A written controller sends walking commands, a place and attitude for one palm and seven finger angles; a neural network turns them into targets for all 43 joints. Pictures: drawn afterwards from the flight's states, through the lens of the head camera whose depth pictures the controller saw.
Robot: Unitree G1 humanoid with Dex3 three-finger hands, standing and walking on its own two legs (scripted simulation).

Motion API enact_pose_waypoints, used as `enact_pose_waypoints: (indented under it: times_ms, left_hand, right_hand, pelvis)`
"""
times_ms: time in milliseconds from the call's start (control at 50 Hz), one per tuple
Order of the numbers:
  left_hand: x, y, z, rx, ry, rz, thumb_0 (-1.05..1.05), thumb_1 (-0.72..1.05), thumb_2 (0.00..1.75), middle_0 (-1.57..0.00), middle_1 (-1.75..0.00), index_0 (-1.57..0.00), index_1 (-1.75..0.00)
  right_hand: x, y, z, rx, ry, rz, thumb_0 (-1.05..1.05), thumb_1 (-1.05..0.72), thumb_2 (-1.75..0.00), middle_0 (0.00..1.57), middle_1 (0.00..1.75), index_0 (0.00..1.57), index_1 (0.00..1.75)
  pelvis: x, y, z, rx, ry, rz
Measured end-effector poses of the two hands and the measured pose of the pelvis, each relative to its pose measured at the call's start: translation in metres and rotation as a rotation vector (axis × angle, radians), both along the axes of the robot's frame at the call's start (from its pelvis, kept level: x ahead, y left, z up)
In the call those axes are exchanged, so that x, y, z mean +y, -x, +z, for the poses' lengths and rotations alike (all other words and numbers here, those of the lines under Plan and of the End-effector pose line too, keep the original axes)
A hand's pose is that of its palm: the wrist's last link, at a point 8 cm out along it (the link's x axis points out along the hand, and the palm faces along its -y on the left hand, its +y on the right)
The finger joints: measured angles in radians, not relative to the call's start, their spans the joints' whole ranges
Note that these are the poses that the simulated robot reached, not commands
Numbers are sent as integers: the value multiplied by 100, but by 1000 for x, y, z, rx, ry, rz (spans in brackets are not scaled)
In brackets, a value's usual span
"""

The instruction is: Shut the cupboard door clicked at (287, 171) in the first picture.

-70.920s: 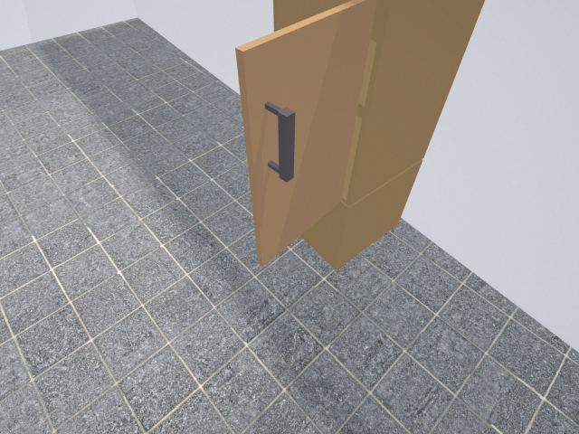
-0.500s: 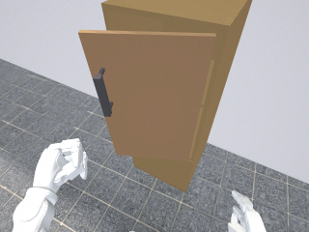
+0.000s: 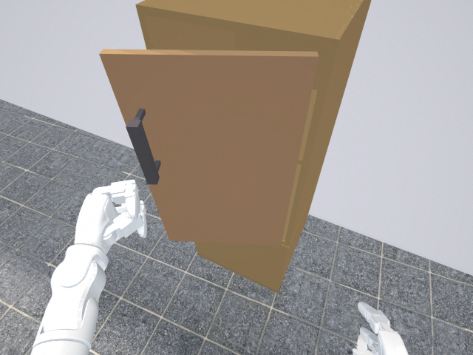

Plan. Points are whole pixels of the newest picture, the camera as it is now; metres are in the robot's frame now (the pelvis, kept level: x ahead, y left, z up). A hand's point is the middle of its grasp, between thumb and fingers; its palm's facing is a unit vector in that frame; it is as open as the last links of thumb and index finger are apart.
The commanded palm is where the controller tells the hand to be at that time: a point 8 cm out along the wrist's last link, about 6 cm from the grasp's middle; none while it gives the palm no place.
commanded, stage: bring the fist close to the handle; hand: left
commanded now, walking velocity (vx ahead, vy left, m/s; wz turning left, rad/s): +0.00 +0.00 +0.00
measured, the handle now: (147, 148) +0.47 +0.21 +0.10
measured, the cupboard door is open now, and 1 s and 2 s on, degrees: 23 23 5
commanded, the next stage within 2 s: push the door shut along its arc in 0.74 s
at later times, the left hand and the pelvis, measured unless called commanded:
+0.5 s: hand (155, 183) +0.37 +0.17 +0.10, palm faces -0.01 -1.00 -0.02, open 3.1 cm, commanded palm +0.34 +0.22 +0.10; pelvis -0.01 +0.01 +0.00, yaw -1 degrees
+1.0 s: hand (150, 184) +0.37 +0.18 +0.10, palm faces -0.02 -1.00 -0.02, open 3.1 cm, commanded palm +0.37 +0.22 +0.10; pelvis -0.02 +0.02 +0.00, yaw +0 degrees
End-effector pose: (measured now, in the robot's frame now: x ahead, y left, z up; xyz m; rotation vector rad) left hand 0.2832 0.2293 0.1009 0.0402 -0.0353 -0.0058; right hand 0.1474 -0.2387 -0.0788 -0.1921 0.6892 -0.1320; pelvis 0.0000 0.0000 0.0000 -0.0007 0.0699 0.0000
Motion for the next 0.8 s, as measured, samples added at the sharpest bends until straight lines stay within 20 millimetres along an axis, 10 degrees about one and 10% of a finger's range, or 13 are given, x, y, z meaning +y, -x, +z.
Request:
enact_pose_waypoints:
  times_ms: [440,800]
  left_hand:
    - [-9,-70,0,15,18,-3,2,90,90,-130,-150,-130,-150]
    - [-3,-56,0,-16,25,-2,2,90,90,-130,-150,-130,-150]
  right_hand:
    - [-2,45,-16,164,8,-60,2,-91,-90,20,30,21,30]
    - [3,51,-15,173,10,-76,2,-91,-90,20,30,21,30]
  pelvis:
    - [8,9,-1,28,9,-10]
    - [15,11,-1,19,16,-12]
